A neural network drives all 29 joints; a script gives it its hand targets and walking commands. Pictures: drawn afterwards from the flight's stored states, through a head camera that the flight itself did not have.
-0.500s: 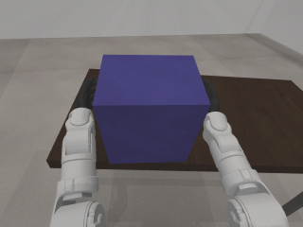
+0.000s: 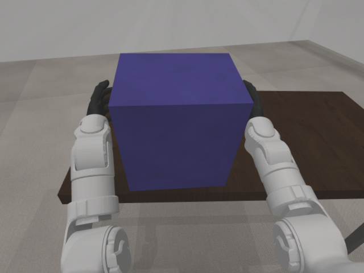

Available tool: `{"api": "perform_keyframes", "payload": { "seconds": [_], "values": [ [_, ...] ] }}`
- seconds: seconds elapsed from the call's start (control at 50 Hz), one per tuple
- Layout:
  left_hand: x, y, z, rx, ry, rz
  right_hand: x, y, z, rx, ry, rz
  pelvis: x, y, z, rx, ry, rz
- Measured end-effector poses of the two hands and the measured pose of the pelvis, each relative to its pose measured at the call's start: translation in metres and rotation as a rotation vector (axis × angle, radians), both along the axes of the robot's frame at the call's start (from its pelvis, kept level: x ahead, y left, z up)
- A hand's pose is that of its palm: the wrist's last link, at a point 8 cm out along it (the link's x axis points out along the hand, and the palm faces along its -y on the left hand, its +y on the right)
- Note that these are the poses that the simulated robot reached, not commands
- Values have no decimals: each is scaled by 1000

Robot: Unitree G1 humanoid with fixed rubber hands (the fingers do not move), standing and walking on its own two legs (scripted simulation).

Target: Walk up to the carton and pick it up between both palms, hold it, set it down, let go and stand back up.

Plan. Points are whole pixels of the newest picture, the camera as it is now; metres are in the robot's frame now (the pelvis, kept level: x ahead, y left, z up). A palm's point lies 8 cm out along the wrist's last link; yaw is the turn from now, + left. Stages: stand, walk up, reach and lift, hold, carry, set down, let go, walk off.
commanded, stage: reach and lift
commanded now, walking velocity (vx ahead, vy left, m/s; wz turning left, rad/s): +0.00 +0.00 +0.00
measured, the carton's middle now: (177, 125) +0.40 -0.01 +0.16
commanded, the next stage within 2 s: hold in 1.16 s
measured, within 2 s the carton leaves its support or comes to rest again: neither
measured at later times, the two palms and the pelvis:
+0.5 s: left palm (93, 106) +0.38 +0.16 +0.24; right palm (254, 102) +0.37 -0.17 +0.24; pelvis +0.00 +0.00 +0.00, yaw +0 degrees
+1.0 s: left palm (92, 98) +0.39 +0.16 +0.25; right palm (257, 90) +0.38 -0.17 +0.26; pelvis +0.01 +0.00 +0.00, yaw +0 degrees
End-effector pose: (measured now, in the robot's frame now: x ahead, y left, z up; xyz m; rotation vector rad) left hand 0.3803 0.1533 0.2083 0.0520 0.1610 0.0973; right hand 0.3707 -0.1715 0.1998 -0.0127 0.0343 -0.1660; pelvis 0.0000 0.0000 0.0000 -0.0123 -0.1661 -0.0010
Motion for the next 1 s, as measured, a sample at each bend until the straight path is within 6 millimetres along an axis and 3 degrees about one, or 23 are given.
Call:
{"api": "perform_keyframes", "payload": {
  "seconds": [0.32,1.0],
  "values": [
    [-3,5,20,-11,12,3,-1,4,27,23,16,2,-4,-3,0,1,9,13],
    [5,3,43,-22,13,2,9,2,61,33,29,6,7,-1,0,-5,41,3]
  ]
}}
